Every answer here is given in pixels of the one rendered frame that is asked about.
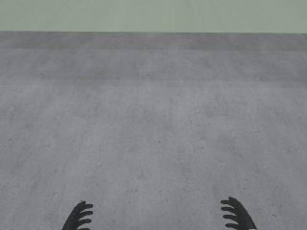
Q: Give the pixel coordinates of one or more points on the left robot hand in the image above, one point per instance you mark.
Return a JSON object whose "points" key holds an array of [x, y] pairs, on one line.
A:
{"points": [[73, 221]]}

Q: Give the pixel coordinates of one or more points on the right robot hand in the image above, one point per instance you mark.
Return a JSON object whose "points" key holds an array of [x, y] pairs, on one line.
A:
{"points": [[242, 217]]}

